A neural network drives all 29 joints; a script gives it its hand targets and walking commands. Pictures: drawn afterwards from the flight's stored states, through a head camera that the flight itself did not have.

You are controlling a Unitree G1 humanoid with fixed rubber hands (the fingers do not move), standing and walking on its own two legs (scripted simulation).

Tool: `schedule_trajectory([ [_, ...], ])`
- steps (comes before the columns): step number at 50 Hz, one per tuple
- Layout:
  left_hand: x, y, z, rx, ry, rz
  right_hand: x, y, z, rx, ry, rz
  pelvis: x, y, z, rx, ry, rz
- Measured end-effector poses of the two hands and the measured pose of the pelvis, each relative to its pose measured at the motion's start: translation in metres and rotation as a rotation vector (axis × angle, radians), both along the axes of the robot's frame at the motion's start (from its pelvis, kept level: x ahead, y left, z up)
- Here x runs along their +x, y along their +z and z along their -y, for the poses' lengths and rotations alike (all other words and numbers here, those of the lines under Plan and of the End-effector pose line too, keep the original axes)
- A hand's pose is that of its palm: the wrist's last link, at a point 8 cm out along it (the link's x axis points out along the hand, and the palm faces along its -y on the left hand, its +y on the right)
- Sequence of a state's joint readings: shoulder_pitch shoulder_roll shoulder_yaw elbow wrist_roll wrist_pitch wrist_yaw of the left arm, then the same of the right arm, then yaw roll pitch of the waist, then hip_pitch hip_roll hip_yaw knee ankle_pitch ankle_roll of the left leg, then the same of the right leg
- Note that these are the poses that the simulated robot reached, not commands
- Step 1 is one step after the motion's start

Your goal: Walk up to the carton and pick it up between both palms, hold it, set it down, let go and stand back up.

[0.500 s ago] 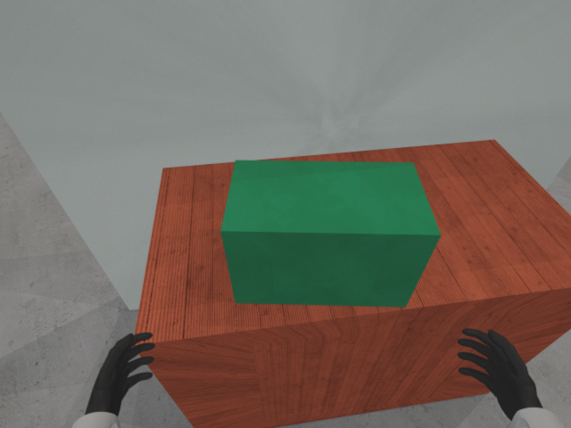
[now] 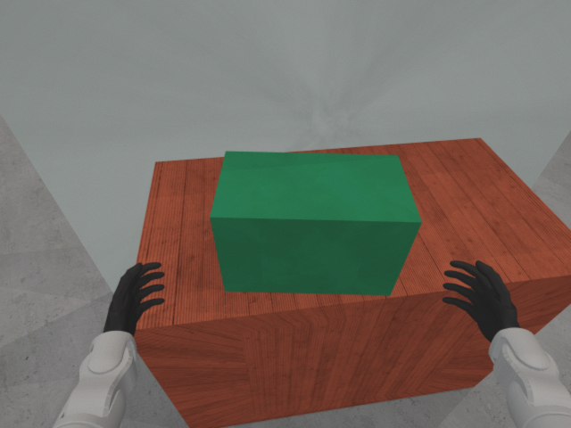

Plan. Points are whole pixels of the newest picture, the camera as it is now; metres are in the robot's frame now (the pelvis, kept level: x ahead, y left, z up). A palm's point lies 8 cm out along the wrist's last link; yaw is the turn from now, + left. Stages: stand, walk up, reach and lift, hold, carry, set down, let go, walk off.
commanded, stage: reach and lift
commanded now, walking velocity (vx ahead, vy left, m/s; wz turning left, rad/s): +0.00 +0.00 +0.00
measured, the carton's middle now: (309, 224) +0.49 -0.04 +0.01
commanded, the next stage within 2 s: none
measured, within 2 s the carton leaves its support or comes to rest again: neither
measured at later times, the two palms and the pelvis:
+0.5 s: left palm (127, 251) +0.37 +0.24 +0.08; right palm (492, 251) +0.35 -0.29 +0.09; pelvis +0.01 +0.01 +0.00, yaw +0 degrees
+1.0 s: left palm (132, 192) +0.43 +0.23 +0.14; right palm (494, 187) +0.42 -0.29 +0.15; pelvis +0.02 +0.00 +0.00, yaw +0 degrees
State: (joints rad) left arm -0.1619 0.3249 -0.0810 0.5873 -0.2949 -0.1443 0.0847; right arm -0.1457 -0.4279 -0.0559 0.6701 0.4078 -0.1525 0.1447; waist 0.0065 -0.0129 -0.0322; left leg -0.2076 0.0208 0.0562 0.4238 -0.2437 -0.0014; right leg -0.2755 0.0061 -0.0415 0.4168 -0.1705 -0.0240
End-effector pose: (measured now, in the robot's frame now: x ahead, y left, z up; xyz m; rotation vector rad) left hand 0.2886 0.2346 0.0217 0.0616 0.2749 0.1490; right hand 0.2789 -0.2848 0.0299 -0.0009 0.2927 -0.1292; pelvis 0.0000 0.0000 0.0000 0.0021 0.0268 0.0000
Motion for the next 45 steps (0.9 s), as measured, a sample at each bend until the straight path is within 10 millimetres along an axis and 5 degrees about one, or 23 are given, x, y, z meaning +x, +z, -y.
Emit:
schedule_trajectory([
  [9, 0.037, 0.03, -0.004, 0.007, -0.029, 0.016, 0.036, 0.021, -0.004, -0.003, 0.018, 0.045, 0.006, 0.002, 0.0, -0.003, 0.004, -0.019],
  [45, 0.133, 0.102, 0.003, -0.009, -0.057, -0.014, 0.129, 0.109, 0.01, -0.023, 0.003, 0.074, 0.019, 0.004, -0.005, -0.014, -0.003, -0.116],
])
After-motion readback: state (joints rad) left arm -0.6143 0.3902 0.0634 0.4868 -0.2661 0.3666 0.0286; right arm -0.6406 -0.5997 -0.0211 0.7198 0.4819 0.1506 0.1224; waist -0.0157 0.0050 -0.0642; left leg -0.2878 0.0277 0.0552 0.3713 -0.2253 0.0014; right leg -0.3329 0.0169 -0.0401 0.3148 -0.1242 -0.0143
